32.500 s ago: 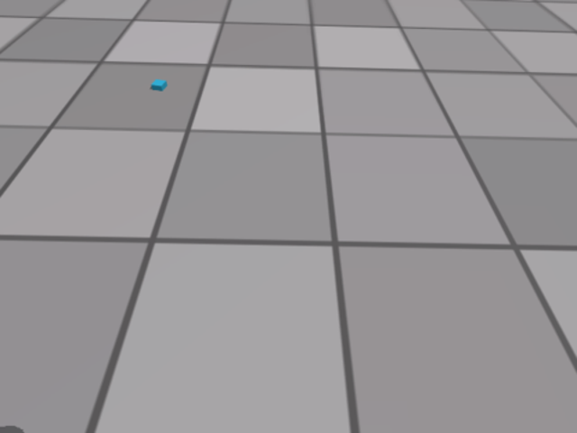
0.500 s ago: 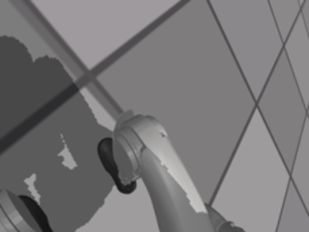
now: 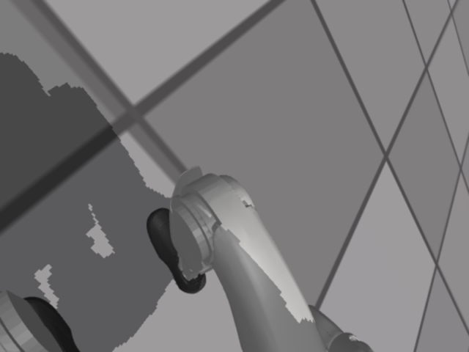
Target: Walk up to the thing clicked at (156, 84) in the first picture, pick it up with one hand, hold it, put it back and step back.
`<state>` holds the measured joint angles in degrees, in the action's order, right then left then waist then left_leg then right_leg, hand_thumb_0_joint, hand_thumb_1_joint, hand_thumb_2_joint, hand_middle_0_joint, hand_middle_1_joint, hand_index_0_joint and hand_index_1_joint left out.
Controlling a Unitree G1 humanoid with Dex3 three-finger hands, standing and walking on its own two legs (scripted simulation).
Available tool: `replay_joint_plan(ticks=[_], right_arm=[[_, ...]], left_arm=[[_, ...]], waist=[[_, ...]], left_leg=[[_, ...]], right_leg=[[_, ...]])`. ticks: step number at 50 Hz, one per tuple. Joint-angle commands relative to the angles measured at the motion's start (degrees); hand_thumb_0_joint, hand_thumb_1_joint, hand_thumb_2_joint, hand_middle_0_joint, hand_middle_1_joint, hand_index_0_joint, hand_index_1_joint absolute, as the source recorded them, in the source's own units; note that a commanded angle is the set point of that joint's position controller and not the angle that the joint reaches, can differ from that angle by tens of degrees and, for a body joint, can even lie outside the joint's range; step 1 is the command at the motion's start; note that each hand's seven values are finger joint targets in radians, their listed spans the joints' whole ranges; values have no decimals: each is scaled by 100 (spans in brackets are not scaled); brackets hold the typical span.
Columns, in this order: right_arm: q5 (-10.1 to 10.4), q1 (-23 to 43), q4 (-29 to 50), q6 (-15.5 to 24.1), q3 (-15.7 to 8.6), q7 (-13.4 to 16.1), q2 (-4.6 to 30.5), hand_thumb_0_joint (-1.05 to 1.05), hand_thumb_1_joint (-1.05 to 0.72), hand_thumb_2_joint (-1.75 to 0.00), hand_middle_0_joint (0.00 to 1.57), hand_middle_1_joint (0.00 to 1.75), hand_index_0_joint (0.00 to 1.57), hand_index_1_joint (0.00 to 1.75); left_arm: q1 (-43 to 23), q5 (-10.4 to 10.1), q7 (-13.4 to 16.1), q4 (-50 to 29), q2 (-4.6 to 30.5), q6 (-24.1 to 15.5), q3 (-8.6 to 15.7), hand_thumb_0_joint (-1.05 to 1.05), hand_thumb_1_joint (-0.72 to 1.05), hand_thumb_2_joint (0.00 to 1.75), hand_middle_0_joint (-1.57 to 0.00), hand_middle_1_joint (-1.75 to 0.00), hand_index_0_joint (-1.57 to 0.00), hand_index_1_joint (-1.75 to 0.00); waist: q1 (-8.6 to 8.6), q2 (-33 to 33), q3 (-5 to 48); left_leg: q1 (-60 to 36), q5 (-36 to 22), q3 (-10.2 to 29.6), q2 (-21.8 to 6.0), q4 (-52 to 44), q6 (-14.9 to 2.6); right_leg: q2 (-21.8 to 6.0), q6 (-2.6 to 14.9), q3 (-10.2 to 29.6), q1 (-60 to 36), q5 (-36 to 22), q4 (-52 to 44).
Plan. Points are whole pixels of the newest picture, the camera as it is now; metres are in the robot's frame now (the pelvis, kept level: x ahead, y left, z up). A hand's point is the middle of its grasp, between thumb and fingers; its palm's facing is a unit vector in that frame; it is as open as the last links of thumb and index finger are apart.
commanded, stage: close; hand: left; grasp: from above
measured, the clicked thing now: out of the picture +0.53 +0.34 -0.30
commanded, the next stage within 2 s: settle in 1.20 s
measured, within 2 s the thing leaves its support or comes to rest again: leaves its support in 1.60 s
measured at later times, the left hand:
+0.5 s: hand out of the picture +0.51 +0.32 -0.26, palm faces -0.42 -0.18 -0.89, open 9.9 cm
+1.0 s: hand out of the picture +0.51 +0.32 -0.26, palm faces -0.41 -0.18 -0.89, open 9.8 cm
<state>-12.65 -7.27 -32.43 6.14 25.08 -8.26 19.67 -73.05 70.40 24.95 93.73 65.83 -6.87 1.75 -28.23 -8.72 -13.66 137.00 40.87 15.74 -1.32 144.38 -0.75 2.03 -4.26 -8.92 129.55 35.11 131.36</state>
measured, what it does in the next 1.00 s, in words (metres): stands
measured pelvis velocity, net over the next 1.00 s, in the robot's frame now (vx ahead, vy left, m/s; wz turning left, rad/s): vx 0.00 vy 0.00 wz -0.01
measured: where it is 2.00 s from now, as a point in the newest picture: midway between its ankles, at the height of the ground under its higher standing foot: (129, 308)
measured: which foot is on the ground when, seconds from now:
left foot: down 0.00-1.00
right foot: down 0.00-1.00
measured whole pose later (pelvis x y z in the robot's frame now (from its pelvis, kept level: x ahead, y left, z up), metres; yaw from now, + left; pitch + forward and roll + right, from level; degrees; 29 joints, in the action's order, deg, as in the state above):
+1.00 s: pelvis +0.00 +0.00 +0.00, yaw +0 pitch +31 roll -18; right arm -13.1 -7.0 -32.1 6.3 25.6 -8.1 20.0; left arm -73.2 69.2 25.8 94.0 66.4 -6.5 1.0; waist -28.4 -8.9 -14.3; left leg 136.8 40.8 16.0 -1.4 144.4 -0.9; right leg 1.9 -4.4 -9.3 129.1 34.8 131.0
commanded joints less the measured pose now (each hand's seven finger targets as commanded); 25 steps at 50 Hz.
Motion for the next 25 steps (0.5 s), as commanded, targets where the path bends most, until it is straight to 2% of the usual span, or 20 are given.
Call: replay_joint_plan(ticks=[1, 2, 5, 6, 9, 12, 14, 15, 16, 19, 20, 22, 23, 25], right_arm=[[-24, -1232, -214, -49, -582, 75, 1999, 0, -89, -90, 20, 30, 20, 30], [-18, -1233, -225, -46, -596, 93, 2003, 0, -89, -90, 20, 30, 20, 30], [-32, -1301, -308, -42, -591, 72, 1992, 0, -89, -90, 20, 30, 20, 30], [-38, -1296, -283, -40, -597, 61, 2015, 0, -89, -90, 20, 30, 20, 30], [-43, -1255, -241, -47, -584, 64, 2044, 0, -89, -90, 20, 30, 20, 30], [-34, -1303, -239, -60, -552, 96, 2029, 0, -89, -90, 20, 30, 20, 30], [-52, -1367, -271, -49, -539, 87, 2029, 0, -89, -90, 20, 30, 20, 30], [-46, -1314, -257, -43, -536, 86, 2018, 0, -89, -90, 20, 30, 20, 30], [-35, -1289, -253, -48, -547, 87, 2007, 0, -89, -90, 20, 30, 20, 30], [-26, -1280, -198, -48, -535, 91, 2002, 0, -89, -90, 20, 30, 20, 30], [-31, -1333, -268, -55, -553, 83, 1983, 0, -89, -90, 20, 30, 20, 30], [-27, -1305, -270, -60, -538, 79, 2017, 0, -89, -90, 20, 30, 20, 30], [-47, -1302, -237, -81, -521, 74, 2021, 0, -89, -90, 20, 30, 20, 30], [-24, -1251, -196, -94, -573, 91, 2064, 0, -89, -90, 20, 30, 20, 30]], left_arm=[[-1413, -54, 224, -708, 1077, 7, 34, 0, 6, 49, -48, -64, -52, -60], [-1470, -59, 243, -754, 1156, 2, 70, 0, 6, 49, -49, -63, -53, -59], [-1628, -74, 244, -988, 1109, 9, 106, 0, 11, 47, -51, -63, -55, -58], [-1519, -59, 234, -821, 1035, 26, 64, 0, 12, 45, -52, -62, -56, -57], [-1432, -93, 197, -595, 980, 41, -54, 0, 14, 45, -54, -60, -58, -56], [-1453, -115, 183, -718, 1098, 27, 14, 0, 13, 45, -55, -58, -58, -54], [-1505, -131, 172, -910, 1119, -3, 72, 0, 16, 42, -55, -59, -60, -54], [-1390, -111, 159, -777, 1067, 17, 12, 0, 17, 42, -56, -58, -60, -54], [-1389, -134, 178, -798, 1174, 4, 61, 0, 19, 41, -57, -58, -62, -53], [-1417, -98, 198, -796, 1148, 15, 34, 0, 23, 40, -60, -57, -65, -52], [-1517, -101, 207, -980, 1251, -6, 112, 0, 23, 40, -61, -56, -65, -51], [-1389, -77, 201, -789, 1151, 17, 105, 0, 23, 37, -60, -55, -65, -50], [-1302, -81, 201, -611, 1132, 26, 51, 0, 26, 38, -62, -55, -67, -50], [-1406, -39, 217, -734, 1123, 17, 56, 0, 28, 38, -64, -55, -69, -50]], waist=[[-478, 3662, 3676], [-459, 3613, 3729], [-466, 3988, 3877], [-494, 3956, 3821], [-573, 3607, 3597], [-499, 3475, 3659], [-496, 3660, 3775], [-497, 3655, 3729], [-466, 3696, 3751], [-469, 3621, 3794], [-449, 3800, 3816], [-451, 3789, 3699], [-519, 3683, 3616], [-477, 3683, 3657]], left_leg=[[-2997, -1599, -504, -315, -1430, 114], [-2972, -1547, -510, -314, -1413, 102], [-3418, -1868, -416, -355, -1418, 165], [-3439, -1905, -398, -356, -1429, 174], [-2921, -1556, -490, -306, -1430, 94], [-2866, -1570, -520, -300, -1373, 75], [-3058, -1771, -502, -308, -1362, 106], [-3121, -1747, -483, -321, -1385, 115], [-3096, -1702, -506, -324, -1425, 113], [-3018, -1677, -525, -307, -1399, 93], [-3076, -1693, -534, -310, -1440, 104], [-3151, -1811, -472, -326, -1402, 144], [-3026, -1697, -486, -322, -1442, 118], [-3067, -1658, -449, -325, -1441, 132]], right_leg=[[147, 538, -672, -2368, -1533, -951], [160, 530, -669, -2390, -1511, -994], [112, 540, -696, -2114, -1630, -916], [115, 548, -725, -2085, -1621, -915], [156, 523, -704, -2396, -1527, -984], [153, 508, -680, -2467, -1562, -1004], [129, 520, -688, -2461, -1683, -985], [135, 529, -691, -2387, -1624, -969], [157, 521, -688, -2486, -1600, -986], [157, 514, -671, -2544, -1637, -991], [155, 514, -668, -2547, -1641, -979], [128, 552, -705, -2275, -1645, -946], [153, 531, -717, -2414, -1594, -974], [140, 553, -722, -2294, -1553, -976]])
